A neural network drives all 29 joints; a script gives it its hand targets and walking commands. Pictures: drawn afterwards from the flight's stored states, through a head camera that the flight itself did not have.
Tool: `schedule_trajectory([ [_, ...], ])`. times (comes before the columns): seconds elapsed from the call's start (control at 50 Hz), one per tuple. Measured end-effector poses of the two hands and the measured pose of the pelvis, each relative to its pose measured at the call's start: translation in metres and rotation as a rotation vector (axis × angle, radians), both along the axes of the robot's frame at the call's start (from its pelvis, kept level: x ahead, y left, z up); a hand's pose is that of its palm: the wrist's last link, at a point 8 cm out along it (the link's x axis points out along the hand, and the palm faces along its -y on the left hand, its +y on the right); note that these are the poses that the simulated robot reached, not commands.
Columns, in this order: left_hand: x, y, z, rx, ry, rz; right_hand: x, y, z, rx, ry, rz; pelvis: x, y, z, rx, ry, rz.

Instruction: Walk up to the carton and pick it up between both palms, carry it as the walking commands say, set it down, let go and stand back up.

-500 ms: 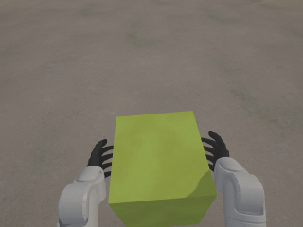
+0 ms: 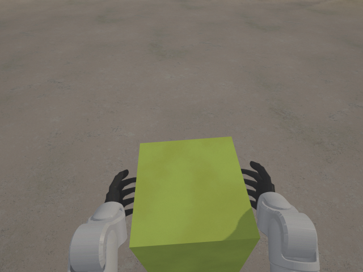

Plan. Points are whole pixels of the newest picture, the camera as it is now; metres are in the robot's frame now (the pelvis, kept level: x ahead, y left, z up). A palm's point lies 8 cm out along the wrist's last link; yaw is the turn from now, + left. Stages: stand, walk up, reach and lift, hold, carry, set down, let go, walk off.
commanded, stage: carry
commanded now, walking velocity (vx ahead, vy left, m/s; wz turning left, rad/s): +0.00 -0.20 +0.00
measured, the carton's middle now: (190, 210) +0.27 -0.01 +0.02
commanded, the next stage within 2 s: none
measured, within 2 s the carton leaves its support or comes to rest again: neither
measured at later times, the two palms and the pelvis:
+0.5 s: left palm (146, 240) +0.18 +0.07 +0.10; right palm (311, 229) +0.19 -0.22 +0.10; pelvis -0.06 -0.07 +0.00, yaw +1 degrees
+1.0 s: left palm out of the picture +0.12 +0.00 +0.10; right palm out of the picture +0.13 -0.29 +0.10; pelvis -0.12 -0.14 +0.00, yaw +1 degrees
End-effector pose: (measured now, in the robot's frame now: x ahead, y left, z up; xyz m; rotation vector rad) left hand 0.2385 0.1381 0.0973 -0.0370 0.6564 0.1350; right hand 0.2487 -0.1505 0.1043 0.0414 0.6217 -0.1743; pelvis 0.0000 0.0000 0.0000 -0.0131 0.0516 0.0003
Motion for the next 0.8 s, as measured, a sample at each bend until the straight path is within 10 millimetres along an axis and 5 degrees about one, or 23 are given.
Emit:
schedule_trajectory([
  [0.28,-0.024,-0.065,0.006,0.032,0.006,-0.034,-0.036,-0.065,-0.007,0.031,0.010,-0.034,-0.031,-0.053,0.003,0.031,0.012,-0.034],
  [0.56,-0.072,-0.069,0.002,-0.004,-0.001,0.008,-0.070,-0.069,0.001,-0.003,0.003,0.008,-0.068,-0.071,0.003,0.011,-0.009,0.005],
  [0.8,-0.085,-0.132,0.004,0.019,0.006,-0.026,-0.096,-0.133,-0.007,0.017,0.014,-0.026,-0.092,-0.124,0.003,0.039,0.012,-0.030],
])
